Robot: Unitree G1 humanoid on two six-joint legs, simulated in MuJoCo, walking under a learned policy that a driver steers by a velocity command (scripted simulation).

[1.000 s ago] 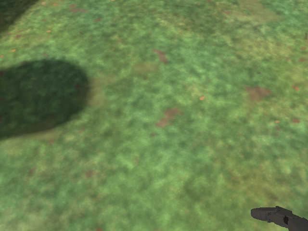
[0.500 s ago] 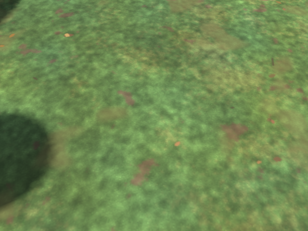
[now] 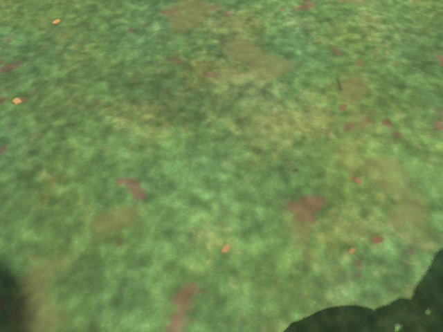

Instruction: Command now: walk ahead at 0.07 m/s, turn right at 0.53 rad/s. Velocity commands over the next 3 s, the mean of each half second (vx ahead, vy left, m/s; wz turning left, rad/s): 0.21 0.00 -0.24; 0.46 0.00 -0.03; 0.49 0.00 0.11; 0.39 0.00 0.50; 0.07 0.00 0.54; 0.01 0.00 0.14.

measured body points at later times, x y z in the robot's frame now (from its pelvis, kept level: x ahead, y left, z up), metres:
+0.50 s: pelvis +0.08 +0.03 +0.01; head +0.09 +0.04 +0.46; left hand +0.23 +0.27 -0.11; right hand +0.07 -0.24 -0.12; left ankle +0.09 +0.12 -0.74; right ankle +0.07 -0.09 -0.71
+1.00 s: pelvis +0.28 +0.01 -0.01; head +0.32 +0.01 +0.44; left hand +0.23 +0.27 -0.15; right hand +0.47 -0.24 -0.11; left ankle +0.43 +0.09 -0.73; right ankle +0.09 -0.08 -0.74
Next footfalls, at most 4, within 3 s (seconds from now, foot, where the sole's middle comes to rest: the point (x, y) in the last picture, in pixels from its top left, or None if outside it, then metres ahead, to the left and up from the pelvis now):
0.10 left None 0.13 0.12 -0.78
0.56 right None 0.13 -0.08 -0.78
1.02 left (218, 321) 0.47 0.09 -0.78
1.56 right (285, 237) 0.75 -0.12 -0.78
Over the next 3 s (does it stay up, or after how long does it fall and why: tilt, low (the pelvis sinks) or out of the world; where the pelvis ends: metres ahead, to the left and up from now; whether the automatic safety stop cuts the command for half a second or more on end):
stays up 0.86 -0.01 0.00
